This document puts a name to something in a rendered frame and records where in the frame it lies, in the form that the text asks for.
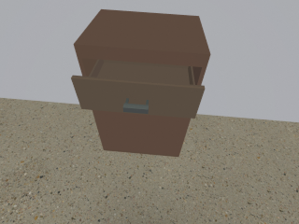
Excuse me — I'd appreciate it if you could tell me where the handle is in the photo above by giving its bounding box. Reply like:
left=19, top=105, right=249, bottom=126
left=122, top=98, right=149, bottom=114

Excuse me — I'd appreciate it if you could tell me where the cabinet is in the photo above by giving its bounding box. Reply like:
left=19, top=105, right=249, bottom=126
left=73, top=9, right=211, bottom=157

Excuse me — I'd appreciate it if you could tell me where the drawer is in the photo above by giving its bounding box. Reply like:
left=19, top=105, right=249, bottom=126
left=71, top=59, right=205, bottom=119

